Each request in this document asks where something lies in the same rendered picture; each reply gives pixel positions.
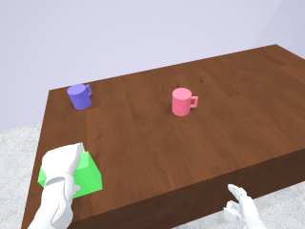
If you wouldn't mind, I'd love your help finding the left robot hand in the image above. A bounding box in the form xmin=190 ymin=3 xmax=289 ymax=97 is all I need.
xmin=42 ymin=142 xmax=85 ymax=195

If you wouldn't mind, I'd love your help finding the sponge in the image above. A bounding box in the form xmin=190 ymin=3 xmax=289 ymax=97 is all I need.
xmin=37 ymin=151 xmax=103 ymax=198

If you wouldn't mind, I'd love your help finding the right robot hand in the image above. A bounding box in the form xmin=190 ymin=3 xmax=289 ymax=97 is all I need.
xmin=223 ymin=184 xmax=260 ymax=227

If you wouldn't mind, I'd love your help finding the left robot forearm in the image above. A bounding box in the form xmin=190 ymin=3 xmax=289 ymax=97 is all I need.
xmin=28 ymin=173 xmax=74 ymax=229

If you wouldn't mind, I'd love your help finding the right robot forearm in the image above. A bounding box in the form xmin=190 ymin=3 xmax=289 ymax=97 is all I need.
xmin=242 ymin=217 xmax=267 ymax=229

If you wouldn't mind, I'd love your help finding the table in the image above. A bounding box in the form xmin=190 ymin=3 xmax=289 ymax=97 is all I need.
xmin=21 ymin=44 xmax=305 ymax=229

